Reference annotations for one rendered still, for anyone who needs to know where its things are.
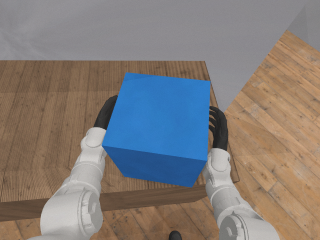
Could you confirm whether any pedestal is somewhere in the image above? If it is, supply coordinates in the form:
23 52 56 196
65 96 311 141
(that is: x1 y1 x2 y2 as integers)
0 60 240 222

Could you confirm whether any robot left hand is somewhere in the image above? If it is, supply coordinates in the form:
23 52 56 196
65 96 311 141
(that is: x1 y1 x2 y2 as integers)
93 95 118 130

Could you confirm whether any left robot forearm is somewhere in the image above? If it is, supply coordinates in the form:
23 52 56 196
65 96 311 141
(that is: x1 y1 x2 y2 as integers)
40 127 107 234

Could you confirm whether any right robot upper arm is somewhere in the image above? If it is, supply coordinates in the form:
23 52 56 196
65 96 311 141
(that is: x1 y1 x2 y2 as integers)
219 214 280 240

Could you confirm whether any carton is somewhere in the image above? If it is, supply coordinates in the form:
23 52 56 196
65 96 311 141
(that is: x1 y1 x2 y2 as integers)
101 72 211 188

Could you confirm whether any robot right hand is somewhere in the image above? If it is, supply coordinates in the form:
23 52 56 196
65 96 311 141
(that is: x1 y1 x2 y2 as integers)
208 106 229 151

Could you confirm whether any right robot forearm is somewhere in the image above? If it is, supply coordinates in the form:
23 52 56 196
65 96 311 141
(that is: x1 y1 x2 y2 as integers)
202 148 280 240

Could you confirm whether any right robot foot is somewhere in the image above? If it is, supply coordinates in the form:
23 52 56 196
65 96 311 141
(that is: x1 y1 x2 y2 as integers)
168 230 182 240

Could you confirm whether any left robot upper arm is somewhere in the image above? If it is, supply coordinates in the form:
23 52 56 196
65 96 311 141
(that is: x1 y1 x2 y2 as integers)
26 190 103 240

